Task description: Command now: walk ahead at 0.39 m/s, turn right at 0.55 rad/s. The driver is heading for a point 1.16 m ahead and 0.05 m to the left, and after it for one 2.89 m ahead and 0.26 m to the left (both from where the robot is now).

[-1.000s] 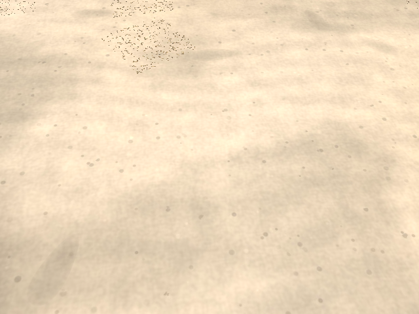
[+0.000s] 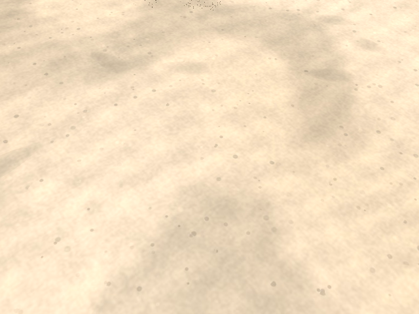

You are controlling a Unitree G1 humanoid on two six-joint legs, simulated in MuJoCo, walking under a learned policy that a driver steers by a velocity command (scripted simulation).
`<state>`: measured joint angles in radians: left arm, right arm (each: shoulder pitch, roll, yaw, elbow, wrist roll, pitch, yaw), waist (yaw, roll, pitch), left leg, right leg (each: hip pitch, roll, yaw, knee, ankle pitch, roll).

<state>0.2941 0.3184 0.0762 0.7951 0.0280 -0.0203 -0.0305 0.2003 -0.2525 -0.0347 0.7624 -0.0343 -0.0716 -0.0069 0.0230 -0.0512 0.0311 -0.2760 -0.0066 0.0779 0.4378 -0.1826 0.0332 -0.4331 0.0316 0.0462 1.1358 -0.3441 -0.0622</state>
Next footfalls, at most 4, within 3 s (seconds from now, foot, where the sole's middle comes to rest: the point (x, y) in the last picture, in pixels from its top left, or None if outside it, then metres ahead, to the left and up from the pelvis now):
0.30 right None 0.20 -0.11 -0.78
0.62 left None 0.19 0.10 -0.78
1.32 left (190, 298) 0.53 0.07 -0.78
1.80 right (243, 243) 0.72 -0.10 -0.78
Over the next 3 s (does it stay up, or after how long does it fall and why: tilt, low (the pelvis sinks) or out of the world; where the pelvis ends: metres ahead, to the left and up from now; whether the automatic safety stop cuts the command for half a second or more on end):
stays up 0.89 -0.05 -0.01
